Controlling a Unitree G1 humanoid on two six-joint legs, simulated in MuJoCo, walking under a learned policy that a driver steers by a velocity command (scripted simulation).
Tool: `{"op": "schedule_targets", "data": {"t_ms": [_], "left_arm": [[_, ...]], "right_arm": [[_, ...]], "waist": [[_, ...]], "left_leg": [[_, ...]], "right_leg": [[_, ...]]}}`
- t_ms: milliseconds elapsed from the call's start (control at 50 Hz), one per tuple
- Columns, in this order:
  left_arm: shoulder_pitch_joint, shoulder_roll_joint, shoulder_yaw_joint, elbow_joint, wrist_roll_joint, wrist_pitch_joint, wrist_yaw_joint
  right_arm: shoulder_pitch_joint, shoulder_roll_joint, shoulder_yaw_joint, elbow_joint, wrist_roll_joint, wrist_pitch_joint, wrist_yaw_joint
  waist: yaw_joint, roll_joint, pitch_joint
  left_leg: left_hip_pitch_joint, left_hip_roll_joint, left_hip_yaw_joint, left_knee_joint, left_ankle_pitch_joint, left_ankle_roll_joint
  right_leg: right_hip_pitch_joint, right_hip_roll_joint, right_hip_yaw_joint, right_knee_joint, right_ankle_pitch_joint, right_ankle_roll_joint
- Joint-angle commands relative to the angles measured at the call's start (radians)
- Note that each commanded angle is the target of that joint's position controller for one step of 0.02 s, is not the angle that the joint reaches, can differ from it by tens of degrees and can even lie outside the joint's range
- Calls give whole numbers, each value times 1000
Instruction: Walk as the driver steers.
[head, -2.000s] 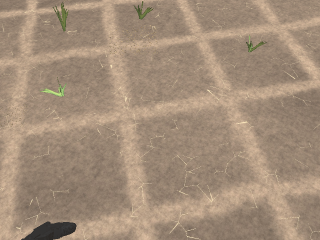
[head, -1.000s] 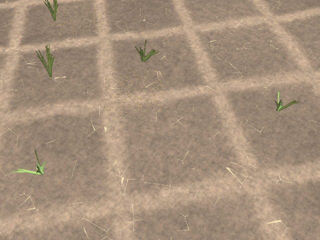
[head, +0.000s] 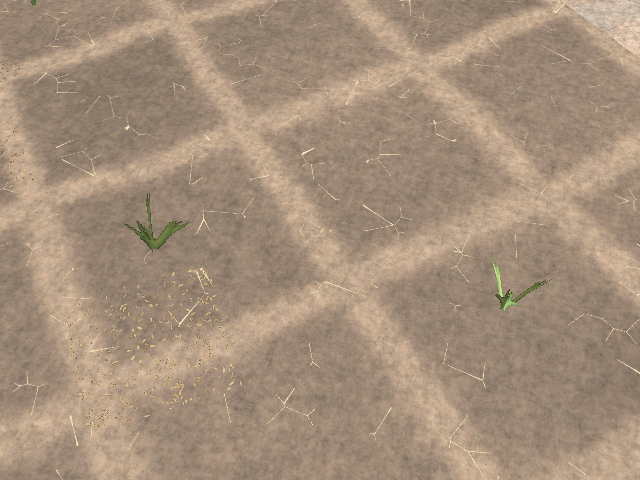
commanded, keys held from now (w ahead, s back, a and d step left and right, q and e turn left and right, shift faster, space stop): e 0.04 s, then no key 0.96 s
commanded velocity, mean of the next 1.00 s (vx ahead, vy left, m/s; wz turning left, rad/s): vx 0.05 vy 0.00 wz -0.16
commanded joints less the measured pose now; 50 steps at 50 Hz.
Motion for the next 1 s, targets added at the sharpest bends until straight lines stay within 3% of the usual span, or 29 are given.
{"op": "schedule_targets", "data": {"t_ms": [20,40,60,80,120,160,220,280,340,360,380,400,420,440,460,520,580,680,1000], "left_arm": [[176,220,60,-65,2,-5,5],[110,176,50,-63,-19,-7,10],[63,129,34,-70,-22,-3,21],[40,113,26,-78,-9,2,27],[46,128,28,-78,15,0,33],[62,140,30,-68,13,-3,40],[47,133,24,-62,8,8,51],[33,117,13,-50,16,17,51],[41,97,0,-28,16,22,45],[32,85,-8,-23,11,24,45],[42,66,-17,-13,6,25,44],[86,42,-27,0,13,20,43],[148,39,-25,5,27,12,40],[157,24,-26,4,22,9,39],[107,55,-23,8,27,12,39],[51,74,-13,6,16,38,45],[57,57,-14,21,12,34,45],[62,47,-12,53,7,27,48],[58,57,-12,189,1,27,65]], "right_arm": [[13,-135,-14,-118,35,-38,18],[-30,-127,-16,-112,27,-31,4],[-33,-135,-21,-100,14,-13,-11],[-22,-140,-25,-94,10,4,-15],[12,-111,-22,-89,-2,16,-17],[11,-88,-14,-90,-4,19,-24],[-23,-85,-10,-96,1,31,-27],[-66,-88,-9,-104,7,38,-25],[-76,-85,-8,-106,6,27,-16],[-58,-75,-6,-100,4,20,-10],[-38,-67,-2,-92,-3,13,-3],[-28,-96,-4,-93,-18,6,0],[-36,-178,-18,-102,-25,6,-3],[-78,-145,-13,-85,-22,11,-1],[-107,-85,0,-95,-16,10,5],[-88,-98,0,-85,-12,-5,9],[-49,-87,5,-64,-5,-8,1],[-53,-80,8,-47,-2,4,-5],[-64,-69,17,56,-1,14,-3]], "waist": [[90,-64,-438],[62,17,-288],[37,14,-227],[15,-14,-195],[-1,-38,-205],[2,-48,-231],[16,-70,-241],[36,-98,-193],[44,-107,-161],[25,-97,-159],[5,-79,-154],[15,-36,-163],[77,109,-170],[109,219,-169],[82,186,-152],[40,127,-111],[25,70,-119],[16,23,-128],[20,19,-86]], "left_leg": [[-494,-58,-216,478,-59,0],[-507,-8,-209,376,26,6],[-463,27,-207,298,76,6],[-389,30,-197,253,103,6],[-307,13,-173,179,145,-2],[-299,8,-173,86,177,-14],[-275,16,-182,-33,259,-23],[-222,14,-181,-154,292,-20],[-163,1,-168,-292,268,-5],[-111,-9,-154,-390,311,8],[-37,-13,-146,-525,416,26],[40,50,-212,-574,535,51],[75,162,-307,-554,709,108],[-21,183,-338,-569,584,173],[-79,140,-318,-589,433,158],[-86,55,-229,-560,362,84],[-42,33,-201,-519,434,76],[-6,20,-189,-497,485,82],[1,-10,-169,-541,444,75]], "right_leg": [[713,-357,577,-216,545,-288],[553,-287,472,-245,395,-209],[423,-255,400,-264,340,-166],[313,-226,354,-280,337,-147],[229,-203,300,-290,435,-146],[242,-200,275,-282,492,-143],[242,-189,269,-295,310,-119],[201,-175,282,-323,67,-99],[217,-178,312,-290,7,-85],[217,-169,310,-261,16,-68],[206,-148,302,-233,23,-34],[184,-112,285,-197,2,18],[147,-23,203,-106,-101,64],[202,16,124,-115,-157,99],[265,1,125,-131,-108,113],[271,-16,160,-141,6,88],[269,-27,175,-148,72,77],[282,-30,178,-145,131,86],[331,-35,172,-176,130,99]]}}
